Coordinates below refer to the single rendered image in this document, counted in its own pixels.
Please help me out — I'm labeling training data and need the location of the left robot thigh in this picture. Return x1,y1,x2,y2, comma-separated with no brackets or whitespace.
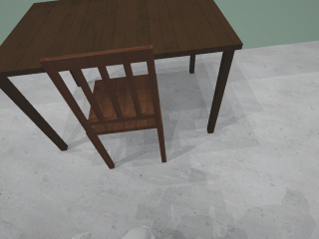
122,227,156,239

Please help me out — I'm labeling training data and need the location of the table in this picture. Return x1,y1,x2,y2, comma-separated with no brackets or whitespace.
0,0,243,151

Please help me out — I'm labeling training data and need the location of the chair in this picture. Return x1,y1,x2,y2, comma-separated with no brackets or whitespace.
39,45,166,169

